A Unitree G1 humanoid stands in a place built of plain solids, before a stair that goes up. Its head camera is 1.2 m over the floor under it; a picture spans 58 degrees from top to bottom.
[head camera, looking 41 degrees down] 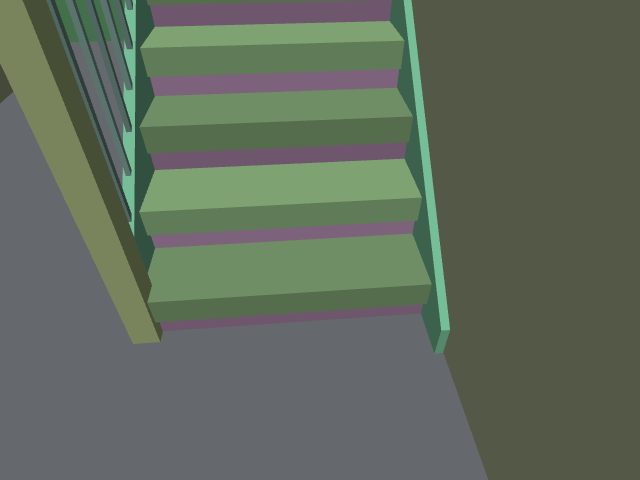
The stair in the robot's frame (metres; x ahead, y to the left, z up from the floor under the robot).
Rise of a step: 0.18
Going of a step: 0.23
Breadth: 0.92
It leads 5 degrees to the left of straight ahead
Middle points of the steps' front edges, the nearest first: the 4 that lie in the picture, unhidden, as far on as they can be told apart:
0.92 0.09 0.18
1.14 0.12 0.36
1.36 0.14 0.54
1.59 0.16 0.72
